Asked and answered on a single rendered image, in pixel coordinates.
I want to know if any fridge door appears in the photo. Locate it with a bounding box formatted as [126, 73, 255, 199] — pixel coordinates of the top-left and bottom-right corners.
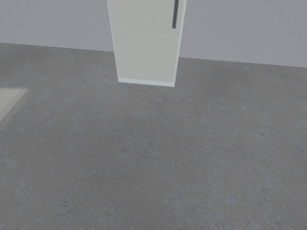
[107, 0, 184, 82]

